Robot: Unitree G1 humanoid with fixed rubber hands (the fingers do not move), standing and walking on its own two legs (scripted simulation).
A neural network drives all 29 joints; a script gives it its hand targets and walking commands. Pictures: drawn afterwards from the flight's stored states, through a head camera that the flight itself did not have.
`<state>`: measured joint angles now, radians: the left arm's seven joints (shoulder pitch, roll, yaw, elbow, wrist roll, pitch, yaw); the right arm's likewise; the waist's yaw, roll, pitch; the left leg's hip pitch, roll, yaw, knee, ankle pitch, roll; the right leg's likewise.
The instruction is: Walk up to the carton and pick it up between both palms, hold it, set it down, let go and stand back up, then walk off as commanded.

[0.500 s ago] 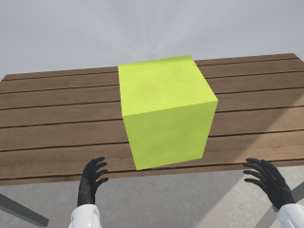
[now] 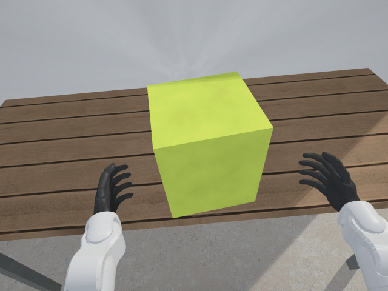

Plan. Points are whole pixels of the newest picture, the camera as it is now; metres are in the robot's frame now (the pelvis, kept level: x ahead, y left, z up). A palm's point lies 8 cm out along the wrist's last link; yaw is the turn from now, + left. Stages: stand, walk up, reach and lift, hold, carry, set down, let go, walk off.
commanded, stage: reach and lift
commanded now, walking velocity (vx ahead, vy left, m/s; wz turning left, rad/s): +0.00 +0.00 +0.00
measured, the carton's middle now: (204, 146) +0.43 +0.00 +0.07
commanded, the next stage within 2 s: none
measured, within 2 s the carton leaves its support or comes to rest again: neither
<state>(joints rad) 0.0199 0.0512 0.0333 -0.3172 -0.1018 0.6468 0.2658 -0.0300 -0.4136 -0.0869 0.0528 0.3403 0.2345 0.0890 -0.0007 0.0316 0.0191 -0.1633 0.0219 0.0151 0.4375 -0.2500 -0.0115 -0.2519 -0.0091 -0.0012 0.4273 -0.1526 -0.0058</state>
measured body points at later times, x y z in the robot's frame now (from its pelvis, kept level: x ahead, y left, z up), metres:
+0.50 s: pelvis +0.00 +0.00 +0.00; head +0.00 -0.02 +0.45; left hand +0.33 +0.18 +0.14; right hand +0.36 -0.24 +0.14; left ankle -0.01 +0.13 -0.74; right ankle +0.05 -0.12 -0.74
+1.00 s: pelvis +0.00 +0.00 +0.00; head +0.00 -0.01 +0.45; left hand +0.38 +0.17 +0.18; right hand +0.42 -0.22 +0.20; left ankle -0.01 +0.13 -0.74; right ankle +0.05 -0.12 -0.74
